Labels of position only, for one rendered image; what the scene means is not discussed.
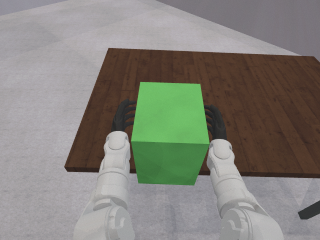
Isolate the left robot hand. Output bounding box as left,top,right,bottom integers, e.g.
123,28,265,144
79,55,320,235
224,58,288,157
111,98,137,133

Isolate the left robot upper arm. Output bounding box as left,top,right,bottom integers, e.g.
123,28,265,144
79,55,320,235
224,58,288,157
73,205,135,240

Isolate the table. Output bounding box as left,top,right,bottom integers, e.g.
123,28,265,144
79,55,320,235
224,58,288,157
64,48,320,220

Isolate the left robot forearm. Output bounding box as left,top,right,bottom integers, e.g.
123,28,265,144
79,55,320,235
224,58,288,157
73,131,131,240

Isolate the right robot hand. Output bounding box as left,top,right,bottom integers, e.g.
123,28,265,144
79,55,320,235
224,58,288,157
203,104,227,141

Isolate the right robot forearm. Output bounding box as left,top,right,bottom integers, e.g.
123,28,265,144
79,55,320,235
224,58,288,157
206,139,270,219

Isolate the carton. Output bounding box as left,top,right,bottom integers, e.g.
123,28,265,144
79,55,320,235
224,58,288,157
131,82,210,186

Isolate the right robot upper arm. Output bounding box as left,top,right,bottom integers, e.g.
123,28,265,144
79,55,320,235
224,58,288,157
219,207,284,240

